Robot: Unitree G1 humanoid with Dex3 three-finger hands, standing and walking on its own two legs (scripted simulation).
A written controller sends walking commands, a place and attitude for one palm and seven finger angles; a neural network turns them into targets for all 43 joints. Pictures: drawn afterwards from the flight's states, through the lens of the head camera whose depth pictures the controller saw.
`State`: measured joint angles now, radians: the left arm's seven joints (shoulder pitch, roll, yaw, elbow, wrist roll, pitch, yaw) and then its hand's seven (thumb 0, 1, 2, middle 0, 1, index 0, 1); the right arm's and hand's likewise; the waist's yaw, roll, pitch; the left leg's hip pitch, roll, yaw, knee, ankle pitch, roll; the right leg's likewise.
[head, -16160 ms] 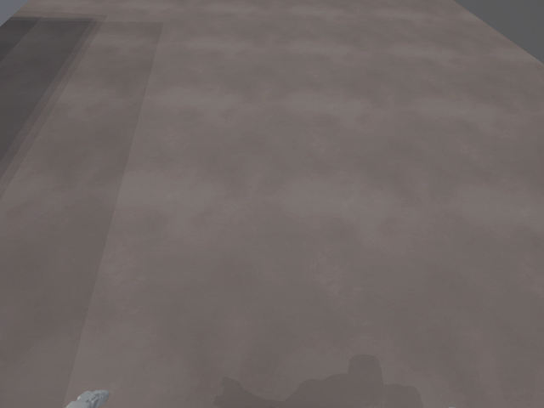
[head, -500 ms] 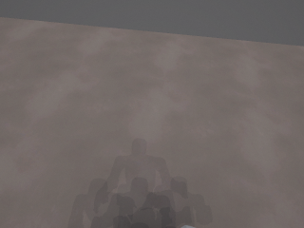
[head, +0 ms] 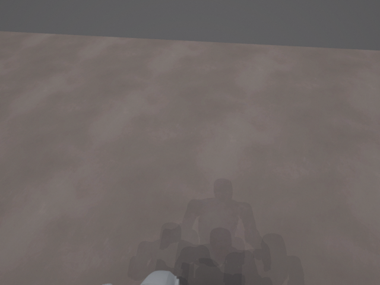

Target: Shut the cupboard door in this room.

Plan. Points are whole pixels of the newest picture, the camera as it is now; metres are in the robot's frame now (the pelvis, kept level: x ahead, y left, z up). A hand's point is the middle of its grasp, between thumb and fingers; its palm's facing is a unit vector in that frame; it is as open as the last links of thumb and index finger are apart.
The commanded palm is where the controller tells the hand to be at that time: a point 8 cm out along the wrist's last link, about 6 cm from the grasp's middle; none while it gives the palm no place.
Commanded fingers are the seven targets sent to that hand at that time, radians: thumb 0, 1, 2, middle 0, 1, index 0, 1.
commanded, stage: turn or walk to find it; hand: left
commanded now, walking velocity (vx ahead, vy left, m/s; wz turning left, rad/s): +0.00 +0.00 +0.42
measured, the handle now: out of the picture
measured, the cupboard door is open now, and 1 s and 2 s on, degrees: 82 82 82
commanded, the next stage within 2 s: none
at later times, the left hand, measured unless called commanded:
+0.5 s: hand out of the picture -0.03 +0.27 -0.17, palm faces +0.26 -0.94 -0.24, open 7.4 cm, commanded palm none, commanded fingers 0.00 0.90 0.90 -0.20 -0.30 -0.20 -0.30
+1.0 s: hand out of the picture -0.06 +0.20 -0.15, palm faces +0.43 -0.87 -0.26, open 7.4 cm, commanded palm none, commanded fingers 0.00 0.90 0.90 -0.20 -0.30 -0.20 -0.30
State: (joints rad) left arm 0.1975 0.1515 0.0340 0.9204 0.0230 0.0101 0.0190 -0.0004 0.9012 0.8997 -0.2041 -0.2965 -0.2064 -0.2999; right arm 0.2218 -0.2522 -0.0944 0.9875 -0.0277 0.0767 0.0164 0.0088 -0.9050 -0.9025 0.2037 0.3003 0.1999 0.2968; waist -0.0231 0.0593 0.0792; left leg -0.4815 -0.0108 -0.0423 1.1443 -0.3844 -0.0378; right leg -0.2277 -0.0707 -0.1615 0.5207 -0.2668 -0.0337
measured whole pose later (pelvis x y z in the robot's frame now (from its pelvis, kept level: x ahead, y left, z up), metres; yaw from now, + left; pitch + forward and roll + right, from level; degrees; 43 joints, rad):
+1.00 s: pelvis -0.04 +0.00 +0.00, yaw +26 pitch +0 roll +2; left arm 0.21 0.15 0.03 0.94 0.03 0.00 0.02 0.00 0.90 0.90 -0.20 -0.30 -0.21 -0.30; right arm 0.21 -0.25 -0.09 1.01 -0.03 0.08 0.01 0.01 -0.91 -0.90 0.20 0.30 0.20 0.30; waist -0.02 0.04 0.09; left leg -0.45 0.02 -0.03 1.10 -0.40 -0.06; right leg -0.20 -0.08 -0.19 0.50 -0.29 -0.03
